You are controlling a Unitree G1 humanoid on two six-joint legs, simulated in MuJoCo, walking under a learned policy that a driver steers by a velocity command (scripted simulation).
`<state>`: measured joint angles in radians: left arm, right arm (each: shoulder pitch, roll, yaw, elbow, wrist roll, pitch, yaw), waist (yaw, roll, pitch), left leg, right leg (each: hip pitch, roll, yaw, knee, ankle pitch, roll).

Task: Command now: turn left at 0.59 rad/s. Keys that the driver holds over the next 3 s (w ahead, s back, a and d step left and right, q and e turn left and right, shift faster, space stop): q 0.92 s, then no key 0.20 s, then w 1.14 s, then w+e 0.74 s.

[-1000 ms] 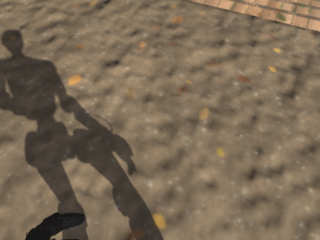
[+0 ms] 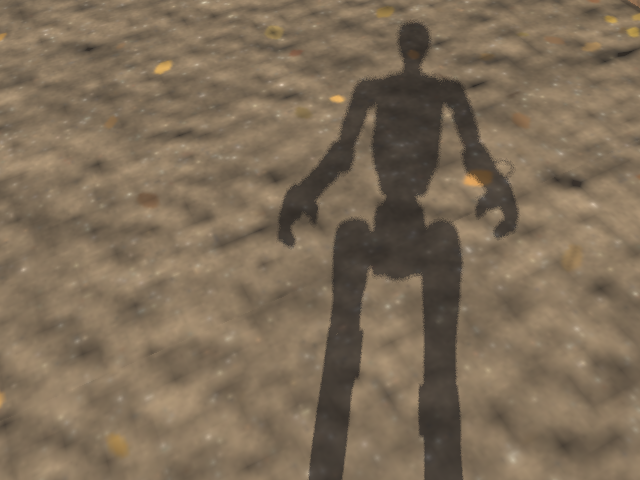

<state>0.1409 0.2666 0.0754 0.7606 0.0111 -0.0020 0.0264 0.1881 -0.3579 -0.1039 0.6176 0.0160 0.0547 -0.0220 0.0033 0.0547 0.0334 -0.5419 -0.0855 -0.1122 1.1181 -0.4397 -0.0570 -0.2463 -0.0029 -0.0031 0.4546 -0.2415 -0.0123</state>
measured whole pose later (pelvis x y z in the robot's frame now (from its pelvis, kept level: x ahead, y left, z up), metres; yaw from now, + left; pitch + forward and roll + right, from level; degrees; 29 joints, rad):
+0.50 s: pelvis -0.01 +0.06 +0.00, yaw +17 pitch +2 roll -2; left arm 0.10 0.34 0.09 0.73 0.00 0.02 0.03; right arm 0.20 -0.31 -0.06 0.58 0.00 0.02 -0.02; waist 0.00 -0.03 0.06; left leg -0.29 -0.04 -0.09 0.46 -0.20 0.05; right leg -0.54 -0.01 0.04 1.05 -0.36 0.08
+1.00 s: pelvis +0.01 +0.03 +0.00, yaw +35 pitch +1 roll +0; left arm 0.15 0.26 0.06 0.70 0.01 0.01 0.03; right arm 0.20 -0.35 -0.10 0.61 0.02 0.07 -0.02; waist 0.01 0.03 0.07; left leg -0.49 -0.01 -0.07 1.03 -0.43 -0.10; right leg -0.22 -0.03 -0.05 0.44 -0.24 -0.01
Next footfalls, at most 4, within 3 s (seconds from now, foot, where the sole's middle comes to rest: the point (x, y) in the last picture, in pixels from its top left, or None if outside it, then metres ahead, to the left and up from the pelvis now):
0.28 left None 0.02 0.16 -0.78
0.76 right None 0.10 -0.05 -0.78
1.14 left None -0.05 0.17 -0.78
1.62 right None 0.26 0.09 -0.78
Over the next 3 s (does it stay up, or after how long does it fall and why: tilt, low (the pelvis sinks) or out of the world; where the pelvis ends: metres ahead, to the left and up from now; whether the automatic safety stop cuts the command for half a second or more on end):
stays up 0.75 0.48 0.01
